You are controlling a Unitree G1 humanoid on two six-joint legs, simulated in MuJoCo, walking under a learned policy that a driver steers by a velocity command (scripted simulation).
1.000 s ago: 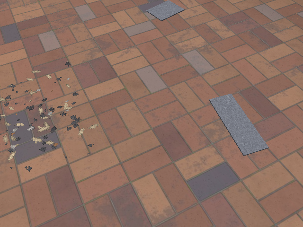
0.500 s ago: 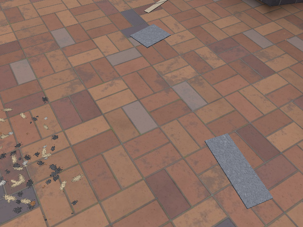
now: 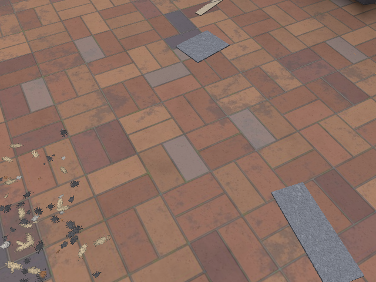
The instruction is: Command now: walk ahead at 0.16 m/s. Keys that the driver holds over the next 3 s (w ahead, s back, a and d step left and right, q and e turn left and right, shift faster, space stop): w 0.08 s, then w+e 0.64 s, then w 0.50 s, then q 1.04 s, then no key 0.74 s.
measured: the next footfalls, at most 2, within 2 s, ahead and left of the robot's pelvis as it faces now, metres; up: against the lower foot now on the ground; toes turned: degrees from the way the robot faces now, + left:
left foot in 0.06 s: +0.02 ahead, +0.12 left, +0.00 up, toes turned +0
right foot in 0.56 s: +0.27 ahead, -0.19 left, +0.00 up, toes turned -18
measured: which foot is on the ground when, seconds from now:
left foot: up 0.00-0.04, down 0.06-0.56, up 0.58-1.00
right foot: down 0.00-0.06, up 0.08-0.54, down 0.56-1.00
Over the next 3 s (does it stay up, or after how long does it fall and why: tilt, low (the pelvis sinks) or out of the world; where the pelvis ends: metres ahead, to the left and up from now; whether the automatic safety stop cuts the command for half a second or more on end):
stays up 0.72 -0.25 0.01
